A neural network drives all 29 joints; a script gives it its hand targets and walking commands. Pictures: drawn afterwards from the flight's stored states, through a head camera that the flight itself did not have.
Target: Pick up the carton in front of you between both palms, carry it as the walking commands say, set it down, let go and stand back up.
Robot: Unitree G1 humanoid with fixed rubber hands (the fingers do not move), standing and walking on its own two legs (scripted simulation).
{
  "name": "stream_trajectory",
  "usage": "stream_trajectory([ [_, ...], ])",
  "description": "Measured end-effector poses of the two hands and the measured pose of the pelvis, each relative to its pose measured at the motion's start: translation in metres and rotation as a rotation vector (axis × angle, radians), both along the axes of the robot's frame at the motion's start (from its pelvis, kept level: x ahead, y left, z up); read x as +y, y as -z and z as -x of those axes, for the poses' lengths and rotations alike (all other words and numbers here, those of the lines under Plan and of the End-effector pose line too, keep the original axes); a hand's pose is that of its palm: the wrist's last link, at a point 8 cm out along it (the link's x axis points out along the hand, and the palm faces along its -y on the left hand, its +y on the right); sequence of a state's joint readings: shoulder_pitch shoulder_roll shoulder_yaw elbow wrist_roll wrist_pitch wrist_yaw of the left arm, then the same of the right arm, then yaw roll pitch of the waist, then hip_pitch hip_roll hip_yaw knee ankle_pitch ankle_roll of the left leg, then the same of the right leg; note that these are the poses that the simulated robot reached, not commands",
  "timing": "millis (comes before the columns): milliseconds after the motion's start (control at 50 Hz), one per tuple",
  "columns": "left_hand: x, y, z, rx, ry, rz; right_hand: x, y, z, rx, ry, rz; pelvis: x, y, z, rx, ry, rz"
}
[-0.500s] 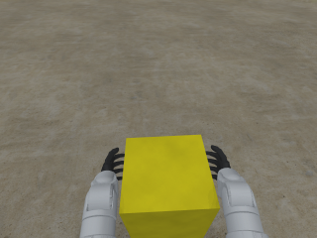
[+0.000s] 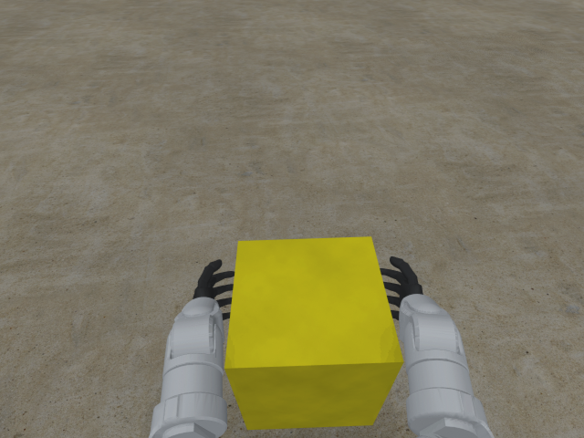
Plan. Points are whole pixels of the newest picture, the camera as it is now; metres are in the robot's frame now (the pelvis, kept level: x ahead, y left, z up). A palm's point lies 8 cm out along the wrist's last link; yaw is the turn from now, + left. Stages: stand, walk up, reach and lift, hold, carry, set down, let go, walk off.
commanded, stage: set down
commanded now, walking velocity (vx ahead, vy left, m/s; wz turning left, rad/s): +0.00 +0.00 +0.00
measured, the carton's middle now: (307, 336) +0.31 -0.01 -0.05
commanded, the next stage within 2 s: none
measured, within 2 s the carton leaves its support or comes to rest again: neither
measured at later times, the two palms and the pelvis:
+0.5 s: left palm (225, 350) +0.34 +0.15 -0.17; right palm (377, 335) +0.37 -0.15 -0.16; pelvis -0.04 -0.03 -0.10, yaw +1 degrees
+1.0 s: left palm (235, 365) +0.38 +0.14 -0.32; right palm (362, 347) +0.42 -0.15 -0.31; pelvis -0.05 -0.03 -0.23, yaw +0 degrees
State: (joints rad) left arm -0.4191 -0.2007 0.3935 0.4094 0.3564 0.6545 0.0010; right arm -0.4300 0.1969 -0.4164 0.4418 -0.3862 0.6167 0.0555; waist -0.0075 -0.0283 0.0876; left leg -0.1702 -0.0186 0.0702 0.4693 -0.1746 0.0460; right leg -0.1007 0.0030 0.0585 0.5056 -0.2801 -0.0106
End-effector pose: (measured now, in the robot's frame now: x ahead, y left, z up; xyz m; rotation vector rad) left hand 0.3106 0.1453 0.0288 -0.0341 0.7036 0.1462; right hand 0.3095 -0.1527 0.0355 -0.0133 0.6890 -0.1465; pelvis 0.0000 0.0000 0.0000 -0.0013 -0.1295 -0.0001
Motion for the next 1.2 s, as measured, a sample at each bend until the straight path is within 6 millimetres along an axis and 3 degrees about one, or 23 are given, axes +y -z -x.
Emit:
stream_trajectory([
  [80, 0.0, 0.016, -0.01, 0.004, -0.03, 0.008, 0.0, 0.017, -0.016, 0.004, -0.017, -0.004, -0.001, 0.007, 0.006, 0.034, -0.009, -0.005],
  [160, 0.003, 0.046, -0.015, 0.015, -0.048, -0.005, 0.003, 0.046, -0.03, 0.015, -0.055, 0.012, -0.005, 0.014, 0.013, 0.112, -0.016, -0.004],
  [280, 0.007, 0.115, -0.014, 0.025, -0.056, -0.037, 0.008, 0.115, -0.038, 0.024, -0.102, 0.032, -0.015, 0.031, 0.026, 0.294, -0.034, 0.007],
  [400, 0.005, 0.177, -0.017, -0.024, -0.067, -0.042, 0.006, 0.177, -0.045, -0.024, -0.102, 0.012, -0.026, 0.065, 0.033, 0.5, -0.033, 0.016],
  [680, -0.002, 0.235, -0.051, -0.034, -0.087, -0.014, -0.001, 0.232, -0.079, -0.031, -0.067, -0.018, -0.039, 0.14, 0.044, 0.7, -0.015, 0.008],
  [940, -0.002, 0.327, -0.067, -0.019, -0.103, -0.015, -0.001, 0.327, -0.101, -0.017, -0.092, -0.02, -0.036, 0.209, 0.05, 0.873, -0.009, 0.009],
  [1200, 0.0, 0.41, -0.08, -0.005, -0.127, -0.011, 0.002, 0.406, -0.123, -0.002, -0.126, -0.009, -0.03, 0.273, 0.062, 0.933, -0.004, 0.002],
])
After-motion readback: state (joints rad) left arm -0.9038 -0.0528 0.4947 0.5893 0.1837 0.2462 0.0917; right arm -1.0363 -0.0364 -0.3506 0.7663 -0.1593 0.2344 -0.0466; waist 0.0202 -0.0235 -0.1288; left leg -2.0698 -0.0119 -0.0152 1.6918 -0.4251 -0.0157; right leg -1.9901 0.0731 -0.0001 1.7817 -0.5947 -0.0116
